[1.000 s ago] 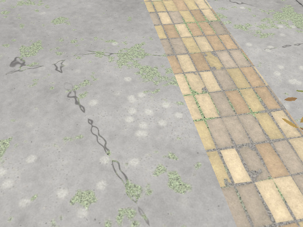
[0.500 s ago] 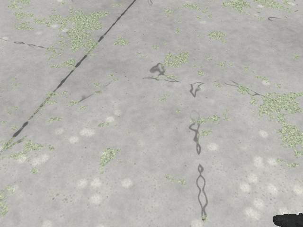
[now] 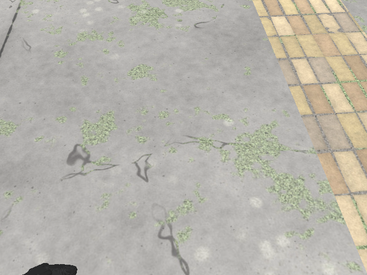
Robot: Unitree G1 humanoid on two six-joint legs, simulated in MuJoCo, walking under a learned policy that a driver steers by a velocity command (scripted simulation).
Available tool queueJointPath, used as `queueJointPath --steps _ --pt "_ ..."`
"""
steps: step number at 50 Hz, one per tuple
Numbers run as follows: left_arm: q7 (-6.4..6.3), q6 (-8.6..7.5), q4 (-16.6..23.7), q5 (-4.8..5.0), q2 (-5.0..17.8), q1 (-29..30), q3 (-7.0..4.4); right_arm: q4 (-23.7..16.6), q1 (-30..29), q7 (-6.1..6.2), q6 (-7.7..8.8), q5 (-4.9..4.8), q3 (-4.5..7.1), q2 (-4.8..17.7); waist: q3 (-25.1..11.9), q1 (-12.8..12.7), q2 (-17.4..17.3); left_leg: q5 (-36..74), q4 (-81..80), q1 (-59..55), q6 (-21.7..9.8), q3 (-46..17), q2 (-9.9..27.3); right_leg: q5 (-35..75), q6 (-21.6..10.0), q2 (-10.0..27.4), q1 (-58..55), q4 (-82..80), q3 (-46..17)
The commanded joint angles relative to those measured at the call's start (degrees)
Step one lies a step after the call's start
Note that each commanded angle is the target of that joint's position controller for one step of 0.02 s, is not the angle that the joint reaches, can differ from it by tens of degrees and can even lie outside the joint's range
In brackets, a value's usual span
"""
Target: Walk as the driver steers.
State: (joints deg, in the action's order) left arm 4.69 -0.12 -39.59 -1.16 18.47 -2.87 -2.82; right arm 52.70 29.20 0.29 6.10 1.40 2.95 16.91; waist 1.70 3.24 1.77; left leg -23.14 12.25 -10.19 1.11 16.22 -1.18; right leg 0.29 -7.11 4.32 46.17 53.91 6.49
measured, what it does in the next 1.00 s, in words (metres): walks ahead: right foot, then left foot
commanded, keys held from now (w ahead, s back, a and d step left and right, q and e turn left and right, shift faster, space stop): w+e+shift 0.36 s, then w+q+shift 0.64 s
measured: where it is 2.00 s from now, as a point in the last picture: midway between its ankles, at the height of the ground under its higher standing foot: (177, 45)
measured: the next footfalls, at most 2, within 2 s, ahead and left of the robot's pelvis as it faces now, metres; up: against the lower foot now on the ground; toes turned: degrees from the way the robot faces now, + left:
right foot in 0.12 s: +0.30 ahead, -0.04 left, +0.00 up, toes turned -11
left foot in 0.54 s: +0.77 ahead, -0.03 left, +0.00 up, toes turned -23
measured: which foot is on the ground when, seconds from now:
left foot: down 0.00-0.12, up 0.14-0.52, down 0.54-0.98, up 1.00-1.00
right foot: up 0.00-0.10, down 0.12-0.56, up 0.58-0.96, down 0.98-1.00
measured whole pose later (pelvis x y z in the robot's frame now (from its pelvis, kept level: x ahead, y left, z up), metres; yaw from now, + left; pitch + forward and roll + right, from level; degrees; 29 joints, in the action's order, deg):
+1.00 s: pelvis +0.94 -0.18 -0.01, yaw -5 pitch +3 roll +0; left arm 0.1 -6.0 -33.1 -3.3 14.1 4.2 2.4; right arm 50.7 30.5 -0.8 3.8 -0.9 4.6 17.2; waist 0.6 8.3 -0.6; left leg -28.7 38.7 0.5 -5.7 -14.6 -6.8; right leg -6.6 0.1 1.0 29.6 31.1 -2.2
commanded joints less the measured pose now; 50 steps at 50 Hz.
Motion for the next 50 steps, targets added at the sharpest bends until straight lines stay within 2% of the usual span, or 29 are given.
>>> queueJointPath --steps 1,3,4,5,6,7,8,9,10,11,14,18,21,23,25,27,28,29,30,32,34,36,40,42,45,47,48,49,50 --pt "0.81 -0.47 3.1 0.27 0.0 1.2 1.27 -5.0 -6.6 1.07 0.99 0.0 0.6 7.3 4.8 -6.0 -4.4 67.8 -1.5 9.5 -1.4 1.6 12.6 2.9 -2.9 -5.0 -14.5 -9.2 5.8" --pt "-0.01 -0.38 0.6 0.5 3.3 -8.5 0.22 -5.9 -7.9 2.1 -0.65 0.37 1.7 11.5 -1.7 -12.1 -7.9 86.5 12.6 5.7 -1.2 0.9 14.9 -2.7 -4.6 -8.7 -25.4 -9.5 6.2" --pt "-0.66 -0.32 -2.3 0.51 5.8 -19.1 -1.02 -7.0 -10.9 2.32 -1.71 0.72 2.28 13.1 -6.6 -17.5 -8.7 89.1 25.6 8.1 -2.0 -0.5 16.1 -6.5 -6.2 -9.8 -36.1 -9.1 4.3" --pt "-1.81 -0.49 -6.3 0.5 8.7 -30.9 -2.81 -8.1 -13.2 1.95 -2.63 1.06 2.47 13.3 -11.3 -21.8 -6.6 79.7 43.7 15.1 -3.2 -2.2 15.5 -10.8 -7.9 -10.6 -50.1 -13.1 0.3" --pt "-3.31 0.3 -6.6 2.29 11.1 -29.2 -4.86 -8.2 -15.3 0.88 -2.63 0.72 2.21 10.1 -8.4 -20.2 4.3 28.6 68.6 28.8 -1.9 -2.7 3.9 -14.7 -9.7 -7.8 -57.3 -18.9 -7.7" --pt "-3.47 0.9 -4.0 -0.04 16.8 -20.1 -5.0 -13.8 -8.1 -0.05 -1.37 1.16 -0.21 2.4 -8.7 -6.2 14.1 -5.3 85.9 52.9 0.9 -9.2 -1.9 -7.0 -17.4 3.8 -65.7 -21.6 -35.5" --pt "-3.7 1.09 -1.9 -0.02 17.9 -21.2 -5.93 -17.2 -11.4 -0.01 0.36 0.66 -0.56 5.0 -17.4 -10.3 7.8 -3.2 87.2 59.9 0.3 -20.7 -1.3 -24.0 -23.6 9.8 -70.3 -35.2 -53.0" --pt "-4.4 0.63 -2.9 -0.13 13.7 -21.1 -5.22 -17.1 -14.9 -0.01 1.51 0.74 -0.66 6.7 -7.5 -8.8 -0.8 0.1 80.5 62.4 -0.3 -22.0 2.2 -29.3 -19.9 10.2 -61.4 -41.9 -54.1" --pt "-4.68 -0.14 -4.1 0.12 10.6 -19.8 -4.39 -17.3 -16.9 0.02 1.54 0.9 -0.79 6.8 -1.6 -5.7 -6.0 2.7 72.7 58.8 -0.2 -22.1 4.9 -25.4 -17.1 8.0 -51.7 -42.2 -48.9" --pt "-4.95 -1.15 -4.1 0.14 9.9 -17.9 -4.01 -16.8 -17.4 0.19 0.74 1.98 -1.22 5.9 1.1 -3.4 -7.3 2.4 69.1 54.8 0.4 -21.7 6.3 -18.8 -15.3 5.0 -44.0 -41.6 -43.0" --pt "-4.83 -3.59 -3.6 1.0 7.6 -16.1 -2.8 -17.1 -17.6 -0.32 -2.77 3.16 -1.88 4.4 2.9 -0.3 -7.4 1.4 57.0 46.1 3.2 -20.0 9.2 -11.3 -14.0 -1.4 -28.7 -43.0 -32.3" --pt "-4.17 -4.46 -3.9 1.12 8.3 -18.6 -3.46 -22.6 -31.4 -1.52 -2.77 1.26 -3.51 1.2 4.7 -5.1 -3.5 21.8 34.0 40.2 3.5 -16.4 7.2 0.0 -10.0 -6.6 -24.1 -44.1 -26.9" --pt "-3.84 -5.37 -6.4 2.1 6.7 -23.3 -2.88 -21.9 -32.6 -2.01 -1.96 0.57 -3.77 0.7 2.0 -8.8 -1.1 35.9 22.6 35.3 -0.3 -13.4 5.3 12.8 -7.0 -4.0 -33.4 -45.3 -23.7" --pt "-4.12 -5.88 -7.6 1.35 7.8 -24.5 -2.82 -22.1 -33.8 -1.62 -1.77 0.41 -3.05 2.3 1.4 -9.6 0.3 33.9 17.9 35.8 -3.2 -12.5 3.7 24.4 -5.2 -1.6 -43.4 -43.3 -22.0" --pt "-4.89 -5.89 -8.2 0.13 11.0 -24.0 -3.37 -19.9 -26.8 -1.01 -1.66 0.33 -1.14 6.3 -3.6 -5.5 2.8 24.1 17.3 31.4 -5.7 -11.4 -0.3 44.8 -2.8 1.0 -53.1 -33.7 -19.9" --pt "-5.54 -4.6 -7.8 -2.21 11.8 -18.6 -3.62 -13.2 -4.6 0.4 -2.14 -0.71 1.28 10.4 -12.0 7.0 3.7 14.9 17.7 13.5 -8.2 -11.2 -1.1 50.9 -1.2 0.5 -50.0 -8.4 -15.3" --pt "-5.77 -4.72 -6.4 -2.68 7.4 -16.1 -2.44 -10.5 7.6 1.23 -2.62 -0.17 2.43 13.7 -17.2 11.9 -2.2 1.2 22.4 0.2 -10.6 -21.1 6.7 30.2 -0.5 -3.4 -37.6 16.3 -11.7" --pt "-4.09 -5.94 -3.7 0.85 0.3 -24.5 -0.69 -9.6 3.5 0.18 -2.81 0.5 3.43 17.2 -20.4 1.0 -27.8 -8.5 7.3 -12.0 -20.0 -62.8 19.1 -22.4 3.9 -15.9 -13.1 33.4 -11.1" --pt "-4.63 -6.33 -3.9 -0.8 3.6 -21.5 0.08 -11.6 -4.9 -1.18 -3.12 0.15 3.15 12.2 -13.3 0.4 -14.8 -13.4 1.9 -8.6 -21.5 -69.0 18.4 -20.8 2.3 -10.2 -3.3 33.9 -13.2" --pt "-4.23 -6.86 -1.4 -1.86 5.0 -10.4 0.47 -10.4 -7.1 -1.75 -2.74 -0.4 2.24 6.8 -4.3 0.0 0.8 -4.0 1.8 6.0 -19.4 -54.3 14.8 -15.4 2.7 -4.6 -5.0 25.2 -13.5" --pt "-3.61 -5.75 1.6 -3.6 2.8 -7.3 1.51 -7.1 -5.0 -1.18 -2.14 -0.36 1.31 5.1 0.1 -3.3 -0.7 1.7 0.5 15.8 -17.5 -47.1 9.7 -17.0 4.5 -2.4 -7.8 17.3 -12.9" --pt "-3.3 -4.62 3.1 -3.93 2.0 -6.4 2.36 -6.0 -3.5 -1.01 -1.42 -1.03 1.6 6.3 1.9 -4.4 -3.3 4.3 -1.5 20.1 -18.3 -44.5 7.8 -19.5 6.3 -0.9 -7.4 11.0 -11.8" --pt "-2.05 -4.8 8.7 -1.82 0.8 6.6 4.26 -7.0 -4.3 -1.07 -1.07 -1.25 2.72 8.1 5.8 -2.0 -4.3 12.0 -7.4 32.2 -16.4 -38.5 3.9 -4.5 9.4 -1.2 -16.1 -11.5 -7.3" --pt "-1.98 -4.86 9.3 -0.98 0.4 8.6 4.45 -6.8 -3.0 -1.53 -0.84 -2.09 3.3 9.2 3.9 -0.4 -4.5 21.3 -7.5 32.3 -14.3 -37.9 4.0 4.8 9.1 -2.8 -23.7 -17.0 -6.2" --pt "-2.92 -5.1 9.7 -0.93 2.1 9.0 3.74 -6.0 -0.6 -1.2 -1.22 -2.33 3.74 9.9 1.4 0.6 -4.5 33.9 -0.8 22.4 -12.0 -38.3 4.9 3.7 8.1 -4.2 -26.0 -22.9 -6.8" --pt "-4.13 -5.51 7.5 -0.99 5.0 1.2 2.15 -5.7 -0.3 -0.82 -1.51 -1.83 4.13 11.8 -5.2 -3.0 -4.1 49.7 13.1 18.3 -9.7 -37.0 4.0 -5.4 6.6 -7.0 -36.5 -25.0 -6.1" --pt "-5.0 -5.87 5.3 -1.08 6.8 -7.9 1.08 -6.1 -2.3 -1.06 -1.37 -1.76 4.42 13.0 -10.3 -8.1 -3.5 48.7 25.5 22.6 -8.5 -35.7 1.8 -7.7 5.6 -4.9 -48.1 -24.8 -7.5" --pt "-6.38 -6.06 3.9 -2.05 11.0 -19.8 -0.73 -7.6 -4.0 -1.22 -0.68 -1.75 3.61 9.8 -17.8 -13.3 -0.3 36.2 42.1 30.7 -8.1 -32.7 -0.5 -23.6 3.6 5.6 -61.5 -24.9 -17.2" --pt "-6.73 -5.73 3.2 -4.13 14.4 -23.2 -1.86 -9.6 1.1 -0.61 -0.6 -3.9 1.26 0.2 -26.7 -10.1 13.7 -6.7 60.3 47.6 -7.0 -26.1 -5.8 -40.3 -1.8 24.0 -76.8 -30.9 -44.6"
